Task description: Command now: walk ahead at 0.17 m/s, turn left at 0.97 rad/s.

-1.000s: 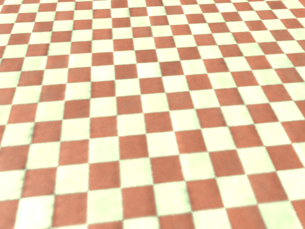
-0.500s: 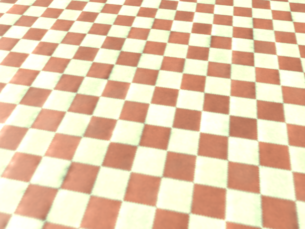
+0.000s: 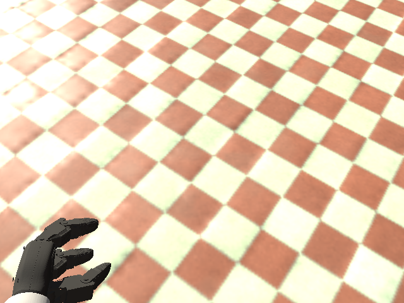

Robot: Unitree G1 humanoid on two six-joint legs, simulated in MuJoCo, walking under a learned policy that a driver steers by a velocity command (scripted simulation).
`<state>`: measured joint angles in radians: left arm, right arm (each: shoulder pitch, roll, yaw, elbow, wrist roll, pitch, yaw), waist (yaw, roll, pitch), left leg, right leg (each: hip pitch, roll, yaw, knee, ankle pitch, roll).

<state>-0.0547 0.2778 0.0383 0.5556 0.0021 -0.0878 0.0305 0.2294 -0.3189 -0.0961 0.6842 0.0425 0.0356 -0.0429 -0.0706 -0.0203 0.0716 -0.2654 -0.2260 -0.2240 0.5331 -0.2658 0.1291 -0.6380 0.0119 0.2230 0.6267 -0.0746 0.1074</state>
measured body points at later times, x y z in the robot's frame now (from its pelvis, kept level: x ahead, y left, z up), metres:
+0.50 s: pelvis +0.08 -0.03 -0.01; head +0.10 +0.02 +0.44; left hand +0.10 +0.30 -0.12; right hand +0.35 -0.22 -0.08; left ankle +0.04 +0.06 -0.74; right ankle +0.21 -0.15 -0.72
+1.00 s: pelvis +0.12 -0.03 +0.00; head +0.15 -0.02 +0.45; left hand +0.04 +0.27 -0.08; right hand +0.44 -0.09 -0.08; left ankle +0.01 +0.04 -0.68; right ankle +0.20 -0.11 -0.73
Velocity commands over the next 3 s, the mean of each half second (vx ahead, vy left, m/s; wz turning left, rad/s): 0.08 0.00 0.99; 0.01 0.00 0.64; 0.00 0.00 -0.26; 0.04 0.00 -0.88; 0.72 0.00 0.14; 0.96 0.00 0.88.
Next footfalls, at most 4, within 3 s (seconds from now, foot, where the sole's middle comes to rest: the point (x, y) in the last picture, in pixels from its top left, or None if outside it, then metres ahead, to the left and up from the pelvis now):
0.06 right None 0.25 -0.14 -0.77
0.46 left None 0.08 0.08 -0.77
0.88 right None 0.23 -0.08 -0.77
1.18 left None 0.02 0.08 -0.77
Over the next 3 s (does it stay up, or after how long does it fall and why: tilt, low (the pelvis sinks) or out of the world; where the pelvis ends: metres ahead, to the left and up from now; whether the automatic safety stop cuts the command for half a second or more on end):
stays up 0.73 0.19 -0.01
